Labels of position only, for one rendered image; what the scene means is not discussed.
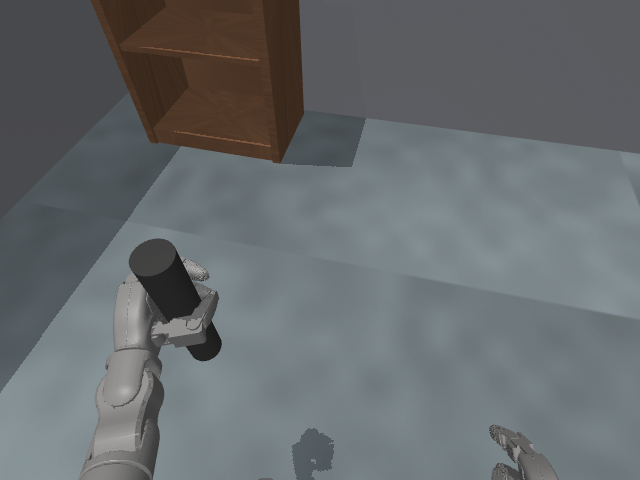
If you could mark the left robot hand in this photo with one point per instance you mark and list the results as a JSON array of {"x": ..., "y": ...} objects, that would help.
[{"x": 138, "y": 322}]

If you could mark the right robot hand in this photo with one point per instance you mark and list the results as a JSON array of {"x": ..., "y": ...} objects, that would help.
[{"x": 531, "y": 465}]

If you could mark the can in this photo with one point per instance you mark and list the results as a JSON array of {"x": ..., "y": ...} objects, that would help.
[{"x": 159, "y": 269}]

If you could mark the left robot arm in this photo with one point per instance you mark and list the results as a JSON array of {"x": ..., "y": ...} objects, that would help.
[{"x": 128, "y": 400}]

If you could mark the bookshelf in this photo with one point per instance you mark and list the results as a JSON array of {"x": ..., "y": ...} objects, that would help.
[{"x": 217, "y": 75}]

